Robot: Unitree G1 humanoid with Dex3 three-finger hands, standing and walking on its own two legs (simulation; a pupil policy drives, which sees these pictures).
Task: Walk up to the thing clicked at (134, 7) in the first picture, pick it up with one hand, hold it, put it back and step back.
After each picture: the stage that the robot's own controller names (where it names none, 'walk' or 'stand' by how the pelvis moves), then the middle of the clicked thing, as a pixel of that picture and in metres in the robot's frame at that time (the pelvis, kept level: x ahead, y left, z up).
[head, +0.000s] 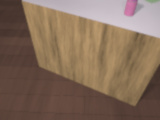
stand; (130, 5) +0.99 -0.30 +0.02
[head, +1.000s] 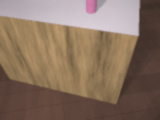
walk; (91, 2) +0.93 +0.00 +0.04
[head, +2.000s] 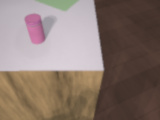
stand; (35, 29) +0.61 +0.23 +0.05
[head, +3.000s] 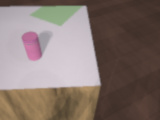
stand; (32, 46) +0.57 +0.23 +0.01
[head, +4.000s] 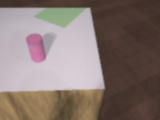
stand; (36, 48) +0.56 +0.21 +0.01
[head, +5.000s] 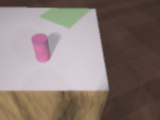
stand; (41, 48) +0.56 +0.20 +0.01
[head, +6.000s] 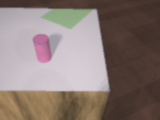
stand; (42, 48) +0.56 +0.19 +0.01
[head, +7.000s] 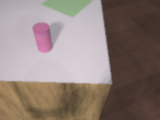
rise first; (43, 38) +0.57 +0.19 +0.02
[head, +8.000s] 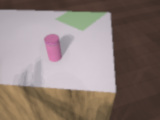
go down; (53, 48) +0.58 +0.19 +0.02
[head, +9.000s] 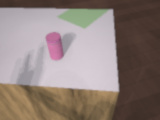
go down; (55, 46) +0.58 +0.18 +0.02
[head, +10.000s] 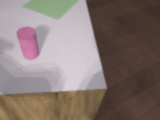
go down; (28, 44) +0.54 +0.18 +0.04
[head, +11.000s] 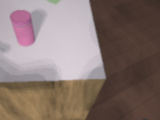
close in; (23, 29) +0.56 +0.18 +0.06
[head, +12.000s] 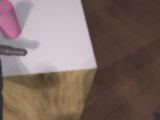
close; (7, 20) +0.57 +0.21 +0.08
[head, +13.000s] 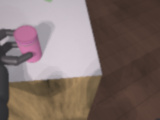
lift; (29, 45) +0.47 +0.15 +0.07
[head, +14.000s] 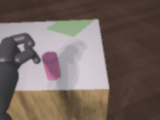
lift; (51, 66) +0.50 +0.16 +0.04
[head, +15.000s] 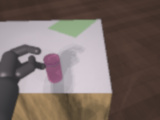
hold; (53, 68) +0.48 +0.15 +0.03
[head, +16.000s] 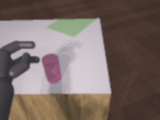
stand; (52, 68) +0.48 +0.15 +0.03
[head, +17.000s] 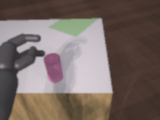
stand; (53, 68) +0.48 +0.15 +0.03
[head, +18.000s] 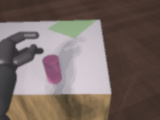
stand; (52, 69) +0.48 +0.15 +0.03
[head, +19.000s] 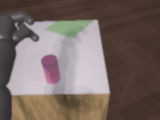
crouch; (51, 69) +0.48 +0.15 +0.02
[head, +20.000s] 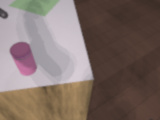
lower; (24, 59) +0.48 +0.16 +0.03
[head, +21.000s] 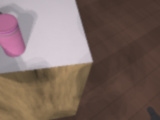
lower; (10, 37) +0.48 +0.16 +0.09
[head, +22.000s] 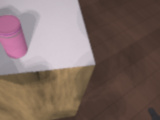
lower; (12, 38) +0.47 +0.16 +0.09
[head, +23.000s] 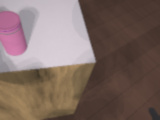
lower; (11, 35) +0.48 +0.16 +0.09
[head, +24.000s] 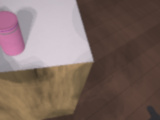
loosen; (9, 35) +0.48 +0.16 +0.09
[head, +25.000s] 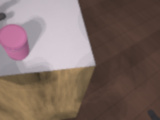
withdraw; (16, 44) +0.45 +0.15 +0.10
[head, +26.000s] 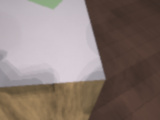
sink last; out of the picture +0.22 +0.41 -0.60
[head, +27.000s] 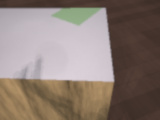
stand; out of the picture +0.22 +0.76 -0.70
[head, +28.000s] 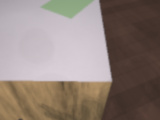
stand; out of the picture +0.18 +0.76 -0.70
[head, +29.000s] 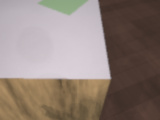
stand; out of the picture +0.16 +0.76 -0.69
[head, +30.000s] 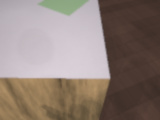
stand; out of the picture +0.14 +0.76 -0.68
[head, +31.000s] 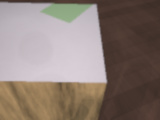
stand; out of the picture +0.13 +0.76 -0.72
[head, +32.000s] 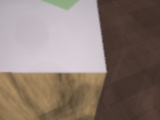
walk; out of the picture +0.09 +0.74 -0.73
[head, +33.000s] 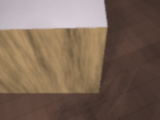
walk; out of the picture +0.27 +0.73 -0.73
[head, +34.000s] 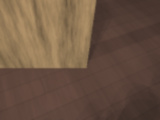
walk; out of the picture +0.49 +0.72 -0.73
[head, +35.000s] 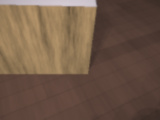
stand; out of the picture +0.46 +0.69 -0.74
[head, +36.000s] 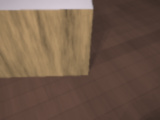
stand; out of the picture +0.39 +0.68 -0.75
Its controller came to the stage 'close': yes
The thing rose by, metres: 0.01
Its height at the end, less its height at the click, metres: -0.76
